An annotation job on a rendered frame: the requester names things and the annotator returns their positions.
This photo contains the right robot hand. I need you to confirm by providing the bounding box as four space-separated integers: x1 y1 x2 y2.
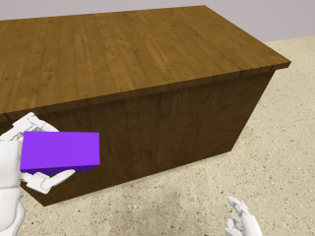
224 196 264 236

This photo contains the left robot forearm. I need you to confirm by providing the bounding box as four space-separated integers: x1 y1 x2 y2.
0 188 26 236

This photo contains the sponge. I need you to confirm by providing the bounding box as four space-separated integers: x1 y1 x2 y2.
20 131 100 175

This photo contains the left robot hand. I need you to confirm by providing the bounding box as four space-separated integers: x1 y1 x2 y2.
0 112 76 195

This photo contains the table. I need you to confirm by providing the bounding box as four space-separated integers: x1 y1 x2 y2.
0 5 291 207

